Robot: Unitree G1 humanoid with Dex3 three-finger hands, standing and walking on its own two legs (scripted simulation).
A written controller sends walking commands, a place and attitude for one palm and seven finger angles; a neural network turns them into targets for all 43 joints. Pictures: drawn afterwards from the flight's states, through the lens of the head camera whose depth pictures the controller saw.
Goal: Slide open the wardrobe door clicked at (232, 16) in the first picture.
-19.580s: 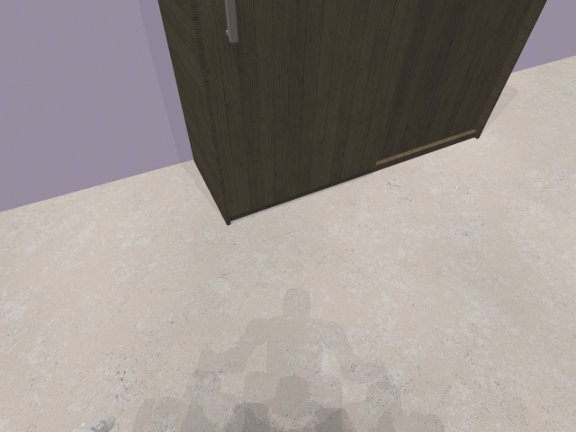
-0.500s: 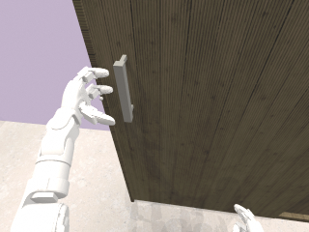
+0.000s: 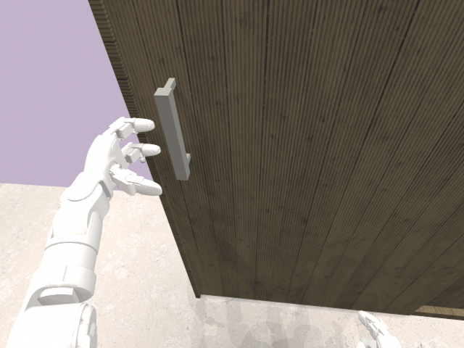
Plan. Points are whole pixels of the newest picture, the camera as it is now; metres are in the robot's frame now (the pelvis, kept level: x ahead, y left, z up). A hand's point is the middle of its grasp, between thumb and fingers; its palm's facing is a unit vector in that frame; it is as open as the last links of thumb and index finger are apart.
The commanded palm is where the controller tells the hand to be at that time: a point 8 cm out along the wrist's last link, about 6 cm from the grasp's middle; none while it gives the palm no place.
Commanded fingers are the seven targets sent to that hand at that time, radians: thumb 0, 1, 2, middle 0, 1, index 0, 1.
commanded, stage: move the hooked fingers beside the handle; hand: left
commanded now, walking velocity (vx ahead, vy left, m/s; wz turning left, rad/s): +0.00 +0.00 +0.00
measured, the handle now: (177, 132) +0.45 +0.11 +0.16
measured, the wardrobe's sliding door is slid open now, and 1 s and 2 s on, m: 0.00 0.00 0.00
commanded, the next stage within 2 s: feel for the door with the fingertips in 1.38 s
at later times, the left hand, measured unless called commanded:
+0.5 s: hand (135, 149) +0.39 +0.17 +0.18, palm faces -0.06 -1.00 -0.03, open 14.0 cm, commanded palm +0.37 +0.22 +0.17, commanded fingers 0.00 -0.50 0.30 -0.30 -1.20 -0.30 -1.20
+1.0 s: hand (135, 145) +0.40 +0.17 +0.17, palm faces -0.04 -1.00 -0.01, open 14.0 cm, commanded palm +0.36 +0.22 +0.17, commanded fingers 0.00 -0.50 0.30 -0.30 -1.20 -0.30 -1.20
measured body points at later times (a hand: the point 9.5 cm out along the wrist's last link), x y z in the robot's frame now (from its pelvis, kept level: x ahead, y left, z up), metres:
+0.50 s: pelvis +0.01 +0.01 +0.00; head +0.00 +0.00 +0.45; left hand +0.38 +0.22 +0.18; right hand +0.15 -0.23 -0.09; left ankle -0.02 +0.11 -0.74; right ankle +0.00 -0.09 -0.74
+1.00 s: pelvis +0.01 +0.01 +0.00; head -0.01 -0.01 +0.45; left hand +0.40 +0.23 +0.18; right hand +0.16 -0.23 -0.09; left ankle -0.02 +0.11 -0.74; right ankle +0.00 -0.09 -0.74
